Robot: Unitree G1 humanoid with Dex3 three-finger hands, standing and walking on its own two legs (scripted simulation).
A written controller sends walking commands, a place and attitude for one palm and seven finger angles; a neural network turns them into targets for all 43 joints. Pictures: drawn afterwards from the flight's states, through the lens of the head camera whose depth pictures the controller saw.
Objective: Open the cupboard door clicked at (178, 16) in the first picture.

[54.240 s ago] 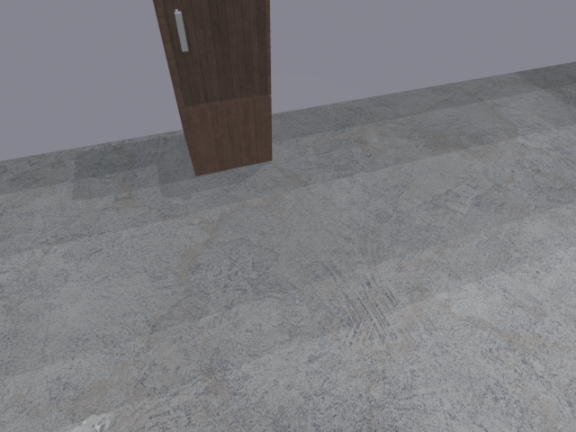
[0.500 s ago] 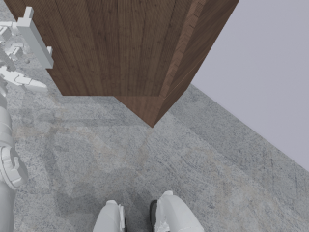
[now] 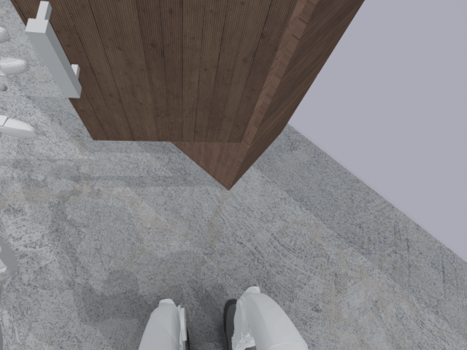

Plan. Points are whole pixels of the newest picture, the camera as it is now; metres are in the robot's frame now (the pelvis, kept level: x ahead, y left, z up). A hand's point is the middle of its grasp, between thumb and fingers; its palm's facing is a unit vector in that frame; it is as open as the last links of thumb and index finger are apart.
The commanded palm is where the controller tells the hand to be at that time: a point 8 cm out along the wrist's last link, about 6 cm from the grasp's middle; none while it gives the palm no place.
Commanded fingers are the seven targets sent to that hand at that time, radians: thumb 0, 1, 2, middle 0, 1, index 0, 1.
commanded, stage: move the hooked fingers beside the handle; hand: left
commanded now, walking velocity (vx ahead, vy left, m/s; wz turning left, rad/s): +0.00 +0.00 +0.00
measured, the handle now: (60, 53) +0.56 +0.24 +0.06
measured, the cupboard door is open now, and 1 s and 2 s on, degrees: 43 43 43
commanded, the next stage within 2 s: slide the fingers in behind the handle in 0.90 s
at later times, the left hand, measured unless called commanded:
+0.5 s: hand (2, 82) +0.50 +0.31 +0.06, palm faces +0.02 -1.00 +0.00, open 14.0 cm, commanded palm +0.50 +0.33 +0.06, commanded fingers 0.00 -0.50 0.30 -0.30 -1.20 -0.30 -1.20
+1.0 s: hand (6, 81) +0.50 +0.30 +0.06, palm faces +0.02 -1.00 -0.01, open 14.0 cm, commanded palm +0.49 +0.32 +0.06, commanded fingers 0.00 -0.50 0.30 -0.30 -1.20 -0.30 -1.20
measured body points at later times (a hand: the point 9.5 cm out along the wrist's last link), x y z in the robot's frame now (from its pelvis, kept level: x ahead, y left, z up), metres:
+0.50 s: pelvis -0.01 +0.01 -0.01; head +0.17 +0.06 +0.40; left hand +0.50 +0.36 +0.06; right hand -0.01 -0.26 -0.10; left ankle -0.02 +0.07 -0.65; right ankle +0.03 -0.12 -0.65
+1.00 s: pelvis +0.00 +0.00 +0.00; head +0.17 +0.05 +0.41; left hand +0.50 +0.35 +0.07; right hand +0.01 -0.27 -0.09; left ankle -0.02 +0.07 -0.65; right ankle +0.03 -0.12 -0.65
